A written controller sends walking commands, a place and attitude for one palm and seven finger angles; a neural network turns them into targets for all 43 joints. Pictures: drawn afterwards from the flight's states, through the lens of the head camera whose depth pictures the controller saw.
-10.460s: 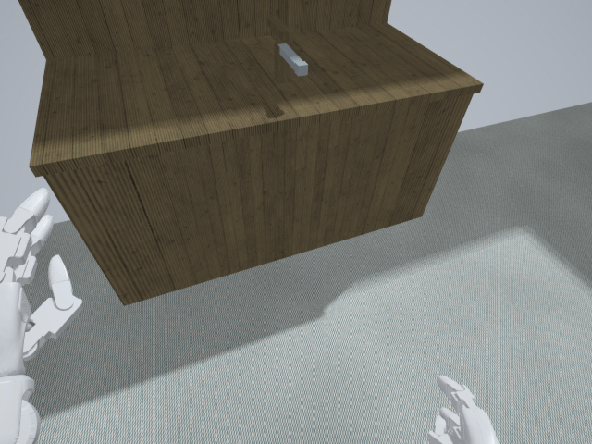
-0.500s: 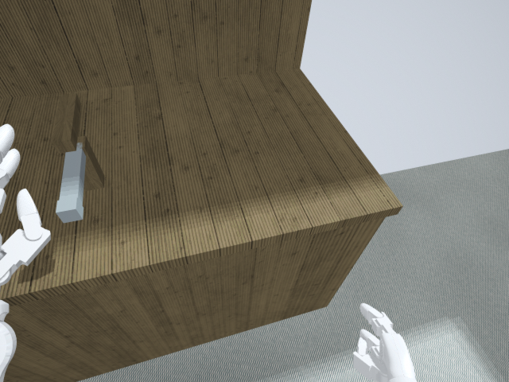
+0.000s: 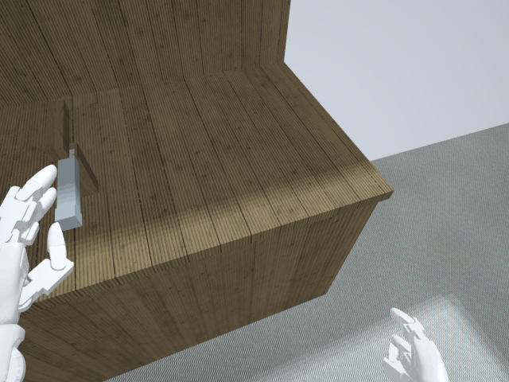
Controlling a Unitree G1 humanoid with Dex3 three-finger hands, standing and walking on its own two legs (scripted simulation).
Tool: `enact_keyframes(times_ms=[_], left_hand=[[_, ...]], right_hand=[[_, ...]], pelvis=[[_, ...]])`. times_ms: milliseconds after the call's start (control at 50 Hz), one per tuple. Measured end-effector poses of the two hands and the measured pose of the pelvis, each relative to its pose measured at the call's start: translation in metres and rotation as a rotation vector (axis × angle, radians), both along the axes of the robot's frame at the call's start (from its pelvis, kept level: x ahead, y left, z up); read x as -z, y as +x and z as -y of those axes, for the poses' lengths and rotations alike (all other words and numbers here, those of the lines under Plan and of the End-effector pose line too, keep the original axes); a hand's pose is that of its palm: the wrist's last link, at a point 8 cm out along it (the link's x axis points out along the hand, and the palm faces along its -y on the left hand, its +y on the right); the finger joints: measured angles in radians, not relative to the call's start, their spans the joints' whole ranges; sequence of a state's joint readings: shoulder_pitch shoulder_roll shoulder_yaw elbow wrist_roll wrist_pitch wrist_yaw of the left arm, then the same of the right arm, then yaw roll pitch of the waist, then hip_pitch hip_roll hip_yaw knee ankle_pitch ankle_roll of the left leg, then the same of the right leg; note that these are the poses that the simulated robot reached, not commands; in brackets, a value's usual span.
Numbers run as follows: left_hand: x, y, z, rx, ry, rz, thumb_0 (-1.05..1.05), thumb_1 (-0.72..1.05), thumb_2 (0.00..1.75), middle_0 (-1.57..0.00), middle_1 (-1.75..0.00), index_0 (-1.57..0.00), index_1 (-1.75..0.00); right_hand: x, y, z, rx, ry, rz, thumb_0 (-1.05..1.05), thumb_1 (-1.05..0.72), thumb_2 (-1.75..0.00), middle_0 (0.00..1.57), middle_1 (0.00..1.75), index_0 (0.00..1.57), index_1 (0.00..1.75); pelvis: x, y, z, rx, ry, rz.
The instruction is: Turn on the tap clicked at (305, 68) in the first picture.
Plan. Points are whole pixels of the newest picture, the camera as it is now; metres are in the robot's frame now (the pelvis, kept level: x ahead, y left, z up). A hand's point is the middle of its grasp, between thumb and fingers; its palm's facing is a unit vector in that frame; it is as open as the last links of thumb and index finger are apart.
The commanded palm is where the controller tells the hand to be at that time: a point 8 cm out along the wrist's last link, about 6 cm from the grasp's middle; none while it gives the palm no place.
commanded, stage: come to a stop and stand still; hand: left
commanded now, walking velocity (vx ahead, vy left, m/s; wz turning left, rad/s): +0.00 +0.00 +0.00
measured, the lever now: (68, 217) +0.33 +0.32 +0.06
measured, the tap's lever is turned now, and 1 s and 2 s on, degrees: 0 0 0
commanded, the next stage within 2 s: look again from close up in 0.52 s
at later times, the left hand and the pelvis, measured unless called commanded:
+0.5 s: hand (18, 246) +0.23 +0.29 +0.16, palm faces +0.43 -0.83 -0.37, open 7.4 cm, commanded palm +0.17 +0.31 +0.18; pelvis +0.01 +0.03 +0.00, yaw +2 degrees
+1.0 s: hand (43, 236) +0.24 +0.27 +0.16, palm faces +0.40 -0.83 -0.39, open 7.4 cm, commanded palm +0.18 +0.30 +0.18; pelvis +0.03 +0.01 +0.00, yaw +2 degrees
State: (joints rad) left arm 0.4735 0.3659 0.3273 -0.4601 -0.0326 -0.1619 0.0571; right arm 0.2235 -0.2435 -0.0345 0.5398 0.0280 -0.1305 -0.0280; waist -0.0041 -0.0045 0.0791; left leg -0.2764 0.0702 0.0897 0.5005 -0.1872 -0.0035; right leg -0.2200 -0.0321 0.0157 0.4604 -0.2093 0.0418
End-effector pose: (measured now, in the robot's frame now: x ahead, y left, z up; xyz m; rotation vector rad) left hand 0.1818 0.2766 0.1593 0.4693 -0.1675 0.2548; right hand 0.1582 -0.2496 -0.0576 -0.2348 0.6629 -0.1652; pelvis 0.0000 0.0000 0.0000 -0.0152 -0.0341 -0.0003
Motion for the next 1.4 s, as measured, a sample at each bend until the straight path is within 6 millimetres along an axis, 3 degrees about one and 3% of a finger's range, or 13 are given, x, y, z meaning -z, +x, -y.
enact_keyframes(times_ms=[80, 180, 280, 440, 660, 1060, 1100, 1160, 1300, 1400], left_hand=[[0.011, -0.002, -0.018, -0.028, -0.006, -0.007, 0.01, 0.88, 0.89, -0.22, -0.31, -0.21, -0.30], [-0.009, -0.004, -0.045, -0.119, 0.021, 0.124, 0.01, 0.88, 0.89, -0.22, -0.31, -0.21, -0.30], [-0.021, -0.004, -0.047, -0.116, 0.011, 0.202, 0.01, 0.89, 0.90, -0.21, -0.30, -0.21, -0.30], [-0.011, 0.004, -0.049, -0.109, -0.008, 0.135, 0.01, 0.89, 0.90, -0.21, -0.30, -0.21, -0.30], [-0.013, 0.011, -0.047, -0.120, -0.022, 0.138, 0.01, 0.89, 0.90, -0.21, -0.30, -0.21, -0.30], [-0.013, 0.021, -0.028, -0.105, 0.001, 0.082, 0.01, 0.89, 0.90, -0.21, -0.30, -0.21, -0.30], [-0.028, 0.028, -0.039, -0.095, 0.117, 0.129, 0.01, 0.88, 0.90, -0.22, -0.31, -0.21, -0.30], [-0.039, 0.035, -0.057, -0.139, 0.107, 0.211, 0.01, 0.88, 0.90, -0.22, -0.31, -0.21, -0.30], [-0.015, 0.019, -0.016, -0.031, -0.002, 0.131, 0.01, 0.89, 0.90, -0.21, -0.30, -0.20, -0.30], [-0.008, 0.005, -0.023, -0.064, -0.008, 0.108, 0.01, 0.89, 0.90, -0.22, -0.31, -0.21, -0.30]], right_hand=[[0.002, -0.013, -0.013, 0.001, -0.020, -0.042, 0.01, -0.90, -0.90, 0.20, 0.29, 0.20, 0.29], [0.011, -0.013, -0.038, -0.066, 0.007, -0.078, 0.01, -0.90, -0.90, 0.20, 0.29, 0.20, 0.29], [0.012, 0.003, -0.063, -0.114, 0.048, -0.055, 0.01, -0.90, -0.90, 0.20, 0.30, 0.20, 0.29], [0.005, 0.035, -0.083, -0.148, 0.081, 0.002, 0.01, -0.90, -0.89, 0.21, 0.30, 0.20, 0.30], [-0.003, 0.054, -0.069, -0.143, 0.041, 0.006, 0.01, -0.90, -0.90, 0.21, 0.30, 0.20, 0.30], [0.009, 0.040, -0.040, -0.068, 0.048, -0.060, 0.01, -0.90, -0.90, 0.20, 0.30, 0.20, 0.29], [0.012, 0.039, -0.039, -0.106, 0.016, -0.077, 0.01, -0.90, -0.90, 0.20, 0.29, 0.20, 0.29], [0.011, 0.037, -0.039, -0.119, 0.025, -0.080, 0.01, -0.90, -0.90, 0.20, 0.29, 0.20, 0.29], [0.004, 0.034, -0.037, -0.086, 0.054, 0.008, 0.01, -0.90, -0.90, 0.20, 0.30, 0.20, 0.29], [0.003, 0.031, -0.037, -0.091, 0.027, -0.010, 0.01, -0.90, -0.90, 0.20, 0.30, 0.20, 0.29]], pelvis=[[0.001, -0.001, -0.007, -0.008, 0.000, 0.009], [0.002, -0.001, -0.014, -0.023, -0.014, 0.015], [0.001, 0.003, -0.022, -0.025, -0.018, 0.010], [-0.001, 0.011, -0.028, -0.026, -0.015, 0.002], [-0.002, 0.020, -0.024, -0.029, -0.012, -0.001], [-0.003, 0.030, -0.010, -0.029, -0.007, -0.009], [-0.002, 0.027, -0.007, -0.033, -0.010, -0.018], [-0.003, 0.024, -0.005, -0.022, 0.001, -0.020], [0.000, 0.022, -0.009, -0.018, 0.006, -0.013], [-0.001, 0.019, -0.006, -0.028, 0.001, -0.006]])
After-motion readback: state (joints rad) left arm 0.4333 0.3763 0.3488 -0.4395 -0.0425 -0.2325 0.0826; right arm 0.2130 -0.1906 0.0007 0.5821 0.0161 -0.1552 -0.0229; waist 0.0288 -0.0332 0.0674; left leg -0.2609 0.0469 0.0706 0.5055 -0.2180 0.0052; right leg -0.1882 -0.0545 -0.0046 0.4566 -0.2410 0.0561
